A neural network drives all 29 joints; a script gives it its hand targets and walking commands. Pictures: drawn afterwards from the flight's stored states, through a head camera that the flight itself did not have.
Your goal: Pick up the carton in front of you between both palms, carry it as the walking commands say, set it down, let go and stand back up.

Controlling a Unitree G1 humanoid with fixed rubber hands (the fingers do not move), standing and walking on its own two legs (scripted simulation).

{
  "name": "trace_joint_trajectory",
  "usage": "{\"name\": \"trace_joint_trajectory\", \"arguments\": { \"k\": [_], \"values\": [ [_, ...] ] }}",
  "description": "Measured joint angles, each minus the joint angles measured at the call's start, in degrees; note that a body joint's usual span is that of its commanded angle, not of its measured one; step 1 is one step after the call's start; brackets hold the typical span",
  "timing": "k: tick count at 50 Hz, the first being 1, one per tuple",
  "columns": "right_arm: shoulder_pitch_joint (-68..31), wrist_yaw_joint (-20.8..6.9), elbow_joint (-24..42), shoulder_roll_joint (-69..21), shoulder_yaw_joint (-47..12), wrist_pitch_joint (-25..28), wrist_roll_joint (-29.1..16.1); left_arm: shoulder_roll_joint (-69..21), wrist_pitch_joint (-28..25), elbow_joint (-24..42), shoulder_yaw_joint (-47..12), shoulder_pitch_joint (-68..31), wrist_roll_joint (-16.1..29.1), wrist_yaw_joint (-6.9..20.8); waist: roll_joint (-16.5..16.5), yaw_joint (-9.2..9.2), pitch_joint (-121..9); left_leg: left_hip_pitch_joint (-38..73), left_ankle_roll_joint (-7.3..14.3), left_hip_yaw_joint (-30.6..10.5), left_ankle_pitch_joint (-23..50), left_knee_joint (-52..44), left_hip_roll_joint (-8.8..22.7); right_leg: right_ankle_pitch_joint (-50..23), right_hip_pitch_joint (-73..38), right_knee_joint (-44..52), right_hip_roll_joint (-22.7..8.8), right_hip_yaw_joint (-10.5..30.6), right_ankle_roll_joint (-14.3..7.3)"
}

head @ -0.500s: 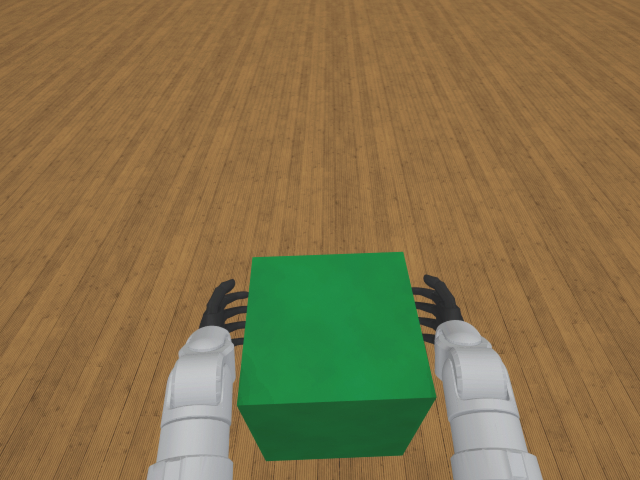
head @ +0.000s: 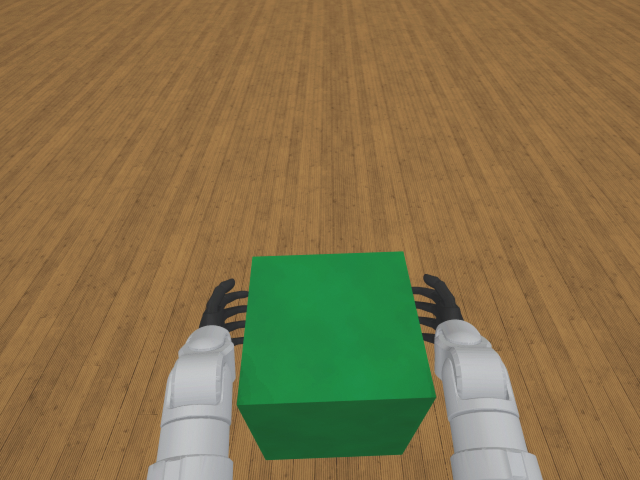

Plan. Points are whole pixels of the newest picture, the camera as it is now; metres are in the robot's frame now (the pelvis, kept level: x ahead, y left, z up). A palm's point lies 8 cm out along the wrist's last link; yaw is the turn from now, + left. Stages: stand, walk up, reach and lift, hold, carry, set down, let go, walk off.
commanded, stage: carry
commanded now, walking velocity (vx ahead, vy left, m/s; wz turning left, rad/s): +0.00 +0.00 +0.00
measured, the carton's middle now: (331, 360) +0.30 +0.00 -0.05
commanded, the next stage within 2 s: hold in 0.06 s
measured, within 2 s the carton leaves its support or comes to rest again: neither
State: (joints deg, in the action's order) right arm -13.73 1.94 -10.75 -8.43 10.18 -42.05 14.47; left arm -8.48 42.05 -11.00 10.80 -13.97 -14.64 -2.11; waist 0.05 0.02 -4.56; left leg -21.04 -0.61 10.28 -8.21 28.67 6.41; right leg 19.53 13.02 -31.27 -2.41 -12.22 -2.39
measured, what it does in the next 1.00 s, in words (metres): shifts its weight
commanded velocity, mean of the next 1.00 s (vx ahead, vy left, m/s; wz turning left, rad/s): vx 0.00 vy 0.00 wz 0.00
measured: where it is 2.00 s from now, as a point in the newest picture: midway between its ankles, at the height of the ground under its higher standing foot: outside the picture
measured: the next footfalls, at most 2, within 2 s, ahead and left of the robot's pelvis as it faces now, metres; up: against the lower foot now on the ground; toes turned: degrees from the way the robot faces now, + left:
none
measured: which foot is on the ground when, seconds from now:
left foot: down 0.00-1.00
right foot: down 0.00-1.00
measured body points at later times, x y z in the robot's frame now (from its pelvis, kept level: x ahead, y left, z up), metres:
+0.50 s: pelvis +0.00 +0.04 +0.01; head -0.04 +0.07 +0.46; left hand +0.33 +0.12 +0.05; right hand +0.26 -0.18 +0.05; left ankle +0.08 +0.16 -0.73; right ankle -0.03 -0.08 -0.73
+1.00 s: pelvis -0.02 +0.07 -0.02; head +0.11 +0.04 +0.41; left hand +0.37 +0.13 -0.06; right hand +0.33 -0.17 -0.06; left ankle +0.08 +0.16 -0.73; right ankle -0.02 -0.08 -0.73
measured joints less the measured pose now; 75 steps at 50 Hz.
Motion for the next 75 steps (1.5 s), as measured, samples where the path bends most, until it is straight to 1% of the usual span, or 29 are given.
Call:
{"name": "trace_joint_trajectory", "arguments": {
  "k": [3, 4, 5, 6, 7, 9, 12, 13, 15, 18, 23, 28, 32, 37, 41, 44, 47, 49, 52, 54, 56, 59, 62, 65, 69, 75],
  "values": [
    [0.0, 0.0, 0.0, 0.0, 0.0, 0.0, 0.0, 0.0, 0.0, 0.0, 0.0, 0.0, 0.0, 0.0, 0.0, 0.0, 0.0, 0.0, -0.1, 0.0, 0.1, 0.0, 0.1, 0.0, 0.1, -0.1, 0.0, 0.0, -0.1],
    [-0.2, -0.2, -0.3, -0.1, 0.1, 0.4, 0.1, 0.0, -0.1, 0.4, 0.1, 0.1, -0.2, 0.1, 0.3, 0.26, 1.3, 1.5, 0.3, -1.1, 0.9, -0.9, -0.6, -0.3, -1.1, 0.4, 0.2, 0.5, -0.4],
    [-0.4, -0.4, -0.9, -0.1, -0.1, 1.2, 0.3, 0.1, -0.2, 1.2, 0.2, 0.5, -0.2, 0.3, 0.7, 0.7, 3.0, 3.6, 0.4, -3.6, 0.7, -2.3, -1.8, -0.8, -2.7, 1.4, 0.6, 2.1, -0.7],
    [-0.5, -0.6, -1.4, -0.1, -0.4, 1.8, 0.4, 0.2, -0.4, 1.9, 0.3, 1.1, -0.2, 0.5, 0.9, 1.08, 4.3, 5.5, 0.4, -6.0, 1.8, -3.6, -2.6, -1.6, -4.2, 2.7, 1.0, 3.3, -0.3],
    [-0.5, -0.8, -1.9, -0.2, -0.6, 2.4, 0.6, 0.3, -0.6, 2.5, 0.3, 1.7, -0.1, 0.7, 0.8, 1.38, 5.4, 7.3, 0.3, -8.6, 1.9, -4.7, -3.3, -2.6, -5.6, 4.2, 1.7, 4.6, -0.1],
    [-0.5, -1.2, -2.5, -0.1, -0.6, 2.9, 0.7, 0.5, -0.9, 2.8, 0.3, 2.4, 0.1, 1.0, 0.4, 1.41, 6.8, 10.1, 0.0, -12.4, 2.1, -6.4, -3.8, -4.3, -8.0, 6.9, 2.9, 6.8, -0.1],
    [-0.3, -1.3, -2.7, -0.1, 0.2, 3.1, 0.9, 0.3, -1.4, 1.3, 0.3, 1.8, 0.0, 1.3, -0.2, 0.3, 7.8, 12.7, -1.2, -14.8, 0.7, -7.4, -4.1, -5.7, -10.0, 8.7, 4.0, 9.4, 0.1],
    [-0.3, -1.3, -2.7, -0.1, 0.6, 2.9, 0.9, 0.3, -1.4, 0.6, 0.3, 1.3, -0.3, 1.4, -0.2, 0.03, 7.9, 13.3, -1.2, -15.3, 0.5, -7.4, -4.3, -5.9, -10.3, 8.9, 4.2, 10.3, 0.3],
    [-0.4, -1.2, -2.9, -0.1, 1.3, 2.7, 0.9, 0.0, -1.5, -1.1, 0.5, 0.1, -0.9, 1.5, -0.1, -0.43, 7.8, 14.1, -1.4, -15.3, 0.2, -7.4, -4.6, -6.2, -10.6, 8.9, 4.3, 11.8, 0.6],
    [-1.0, -1.2, -3.8, -0.2, 2.5, 2.3, 1.1, -0.4, -1.5, -3.4, 1.2, -1.8, -2.3, 1.6, 0.4, -0.57, 7.4, 14.9, -1.4, -14.9, -0.2, -7.2, -5.2, -6.4, -10.7, 8.6, 4.3, 13.8, 1.3],
    [-2.5, -2.0, -6.0, -0.6, 4.0, 2.1, 1.8, -0.9, -1.2, -5.5, 2.8, -3.4, -3.8, 1.7, 1.3, -0.03, 6.6, 15.4, -0.9, -13.7, -0.2, -7.2, -6.1, -6.7, -10.7, 8.5, 3.7, 15.9, 2.4],
    [-4.0, -2.7, -8.1, -1.0, 5.1, 2.3, 3.1, -0.9, -0.7, -5.7, 3.8, -3.8, -4.0, 1.9, 1.8, 0.48, 6.3, 15.5, 0.2, -12.8, -0.4, -7.0, -7.1, -6.9, -10.8, 8.9, 2.8, 17.1, 3.3],
    [-6.8, -3.7, -11.1, -1.8, 8.4, 3.7, 5.4, -1.7, -1.0, -7.8, 6.2, -6.3, -4.4, 1.4, 1.8, 0.37, 6.5, 14.7, 0.9, -12.4, -0.9, -5.7, -7.9, -6.0, -9.9, 7.5, 2.3, 18.0, 2.9],
    [-13.2, -5.4, -18.2, -1.2, 14.6, 7.3, 9.4, -4.3, -4.0, -14.0, 12.5, -13.0, -7.4, 0.0, 1.6, 0.35, 7.2, 11.3, 1.5, -12.3, -2.3, -2.2, -9.0, -3.7, -6.2, 3.0, 2.4, 19.6, 1.8],
    [-18.8, -6.6, -23.7, 0.3, 18.8, 10.9, 12.3, -5.9, -7.6, -17.6, 17.0, -17.6, -9.9, -0.9, 1.5, 1.02, 8.3, 6.3, 1.8, -11.8, -3.5, 1.3, -9.6, -2.2, -0.6, -1.7, 2.6, 20.7, 1.8],
    [-21.5, -6.9, -26.3, 1.1, 20.0, 14.2, 13.5, -6.5, -11.1, -18.8, 19.1, -19.2, -11.1, -0.9, 1.4, 1.63, 9.1, 0.8, 1.7, -11.7, -3.9, 3.8, -9.6, -1.7, 5.1, -4.4, 3.0, 21.2, 2.7],
    [-22.8, -6.7, -27.2, 1.3, 19.8, 18.5, 13.7, -6.5, -15.8, -18.6, 19.7, -19.2, -11.2, -0.7, 1.2, 1.94, 9.5, -6.6, 1.3, -12.1, -3.9, 6.2, -9.3, -2.0, 12.3, -6.6, 3.7, 21.0, 3.9],
    [-23.2, -6.2, -27.3, 1.5, 19.1, 22.1, 12.8, -6.4, -19.6, -17.9, 19.3, -18.8, -10.5, -0.8, 1.1, 1.99, 9.8, -12.3, 0.9, -12.7, -3.8, 8.1, -9.0, -2.2, 17.9, -8.3, 4.2, 20.5, 4.2],
    [-24.0, -5.4, -27.0, 2.2, 17.3, 27.2, 10.0, -5.9, -25.3, -16.7, 18.5, -18.4, -8.3, -1.4, 0.8, 1.99, 10.2, -21.7, 0.1, -13.8, -3.9, 11.6, -8.8, -1.9, 27.0, -11.8, 4.9, 19.6, 4.2],
    [-24.6, -4.8, -26.3, 2.7, 15.7, 29.6, 7.6, -5.4, -28.1, -15.6, 17.8, -18.4, -6.4, -1.6, 0.7, 2.03, 10.0, -28.1, -0.5, -14.5, -4.3, 14.5, -8.6, -1.4, 33.4, -14.7, 5.5, 19.0, 4.0],
    [-25.2, -4.1, -25.1, 3.2, 13.8, 30.9, 5.1, -4.7, -29.8, -14.2, 17.1, -18.6, -4.3, -1.8, 0.8, 2.17, 9.2, -34.4, -1.0, -15.0, -4.9, 17.4, -8.4, -0.9, 39.7, -17.7, 6.1, 18.5, 3.7],
    [-25.9, -3.1, -22.9, 3.7, 11.5, 31.3, 1.7, -3.8, -30.7, -12.1, 16.1, -19.2, -1.3, -1.9, 1.2, 2.37, 6.6, -43.1, -1.8, -15.6, -5.9, 21.7, -8.4, 0.3, 48.6, -22.5, 6.8, 18.1, 3.3],
    [-27.2, -2.5, -21.4, 3.8, 10.7, 30.4, -0.1, -3.2, -30.2, -10.8, 16.5, -20.6, 0.2, -1.5, 1.6, 2.62, 3.3, -50.2, -2.5, -15.9, -7.2, 25.9, -8.4, 1.7, 55.9, -27.1, 7.4, 17.9, 3.0],
    [-29.1, -2.2, -21.2, 3.5, 11.5, 28.8, 0.0, -3.2, -28.8, -10.8, 18.4, -22.9, -0.3, -0.6, 1.9, 3.03, 0.4, -55.5, -3.0, -16.1, -8.6, 29.6, -8.4, 3.0, 61.4, -31.0, 7.9, 17.8, 2.8],
    [-31.9, -2.0, -22.7, 3.5, 12.8, 26.7, 1.3, -3.1, -26.6, -12.1, 21.1, -26.0, -2.1, 0.3, 2.1, 3.61, -2.5, -61.2, -3.4, -16.2, -10.2, 34.0, -8.5, 4.6, 67.1, -35.5, 8.5, 17.6, 2.6],
    [-35.5, -1.6, -26.1, 4.8, 13.0, 25.9, 2.3, -2.3, -25.6, -14.7, 22.7, -29.2, -2.8, 0.1, 2.2, 4.22, -5.6, -69.6, -3.6, -16.3, -12.2, 40.3, -9.0, 6.7, 75.5, -41.8, 8.9, 17.4, 2.7]
  ]
}}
